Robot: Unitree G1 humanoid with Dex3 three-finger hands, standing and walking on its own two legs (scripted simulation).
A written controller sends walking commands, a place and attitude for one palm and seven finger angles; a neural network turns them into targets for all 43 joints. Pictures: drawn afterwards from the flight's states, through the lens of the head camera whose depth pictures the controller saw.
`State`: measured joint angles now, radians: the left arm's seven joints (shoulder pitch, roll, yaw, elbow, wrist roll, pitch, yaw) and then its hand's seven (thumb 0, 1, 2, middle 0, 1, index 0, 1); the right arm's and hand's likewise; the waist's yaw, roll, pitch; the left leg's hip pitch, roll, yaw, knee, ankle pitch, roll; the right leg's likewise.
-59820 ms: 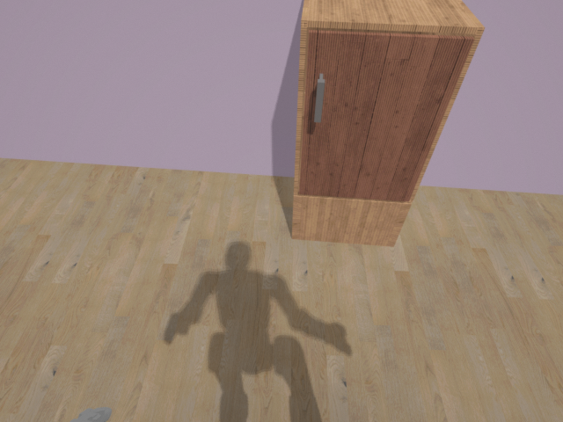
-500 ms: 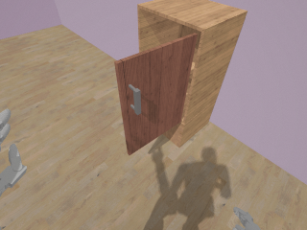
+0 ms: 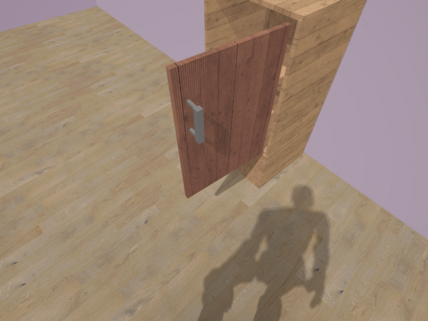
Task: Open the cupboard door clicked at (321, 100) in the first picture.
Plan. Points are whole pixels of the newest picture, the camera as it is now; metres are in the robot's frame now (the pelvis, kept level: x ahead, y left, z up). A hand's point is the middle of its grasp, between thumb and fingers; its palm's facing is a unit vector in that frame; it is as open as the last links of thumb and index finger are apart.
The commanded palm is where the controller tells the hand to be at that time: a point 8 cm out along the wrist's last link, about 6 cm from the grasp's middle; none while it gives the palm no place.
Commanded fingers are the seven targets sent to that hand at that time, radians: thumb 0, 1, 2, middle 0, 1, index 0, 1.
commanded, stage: let the arm hang, fingers relaxed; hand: left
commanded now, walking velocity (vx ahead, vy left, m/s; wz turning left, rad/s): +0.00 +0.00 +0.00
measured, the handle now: (195, 121) +0.62 +0.10 -0.03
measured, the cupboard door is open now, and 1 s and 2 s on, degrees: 86 86 86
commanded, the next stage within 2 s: look to check the result in 0.60 s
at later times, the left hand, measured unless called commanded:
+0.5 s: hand out of the picture +0.01 +0.17 -0.17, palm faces +0.03 -0.98 -0.19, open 7.3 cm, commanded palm none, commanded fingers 0.00 0.90 0.90 -0.20 -0.30 -0.20 -0.30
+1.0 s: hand out of the picture +0.01 +0.17 -0.17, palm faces +0.04 -0.98 -0.20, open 7.4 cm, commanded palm none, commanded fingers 0.00 0.90 0.90 -0.20 -0.30 -0.20 -0.30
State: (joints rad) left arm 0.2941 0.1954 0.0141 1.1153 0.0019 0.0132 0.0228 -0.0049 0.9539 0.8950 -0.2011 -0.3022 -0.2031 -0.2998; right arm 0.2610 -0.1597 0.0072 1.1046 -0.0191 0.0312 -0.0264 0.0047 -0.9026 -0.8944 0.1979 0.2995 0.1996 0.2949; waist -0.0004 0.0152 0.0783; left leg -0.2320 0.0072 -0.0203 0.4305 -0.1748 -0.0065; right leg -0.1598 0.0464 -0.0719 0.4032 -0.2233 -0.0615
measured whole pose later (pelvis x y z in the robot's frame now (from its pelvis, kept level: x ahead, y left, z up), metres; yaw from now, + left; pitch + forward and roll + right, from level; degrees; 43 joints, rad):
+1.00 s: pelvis +0.01 +0.00 +0.00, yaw -1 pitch -2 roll +0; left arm 0.27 0.13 0.01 1.15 0.00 -0.01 0.03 0.01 0.90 0.90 -0.20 -0.30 -0.20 -0.30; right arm 0.26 -0.14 0.00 1.14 -0.02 0.01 -0.04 0.00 -0.90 -0.89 0.20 0.30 0.20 0.29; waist -0.01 0.02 0.05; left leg -0.18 0.00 0.00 0.40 -0.18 0.00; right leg -0.13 0.04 -0.06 0.40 -0.24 -0.05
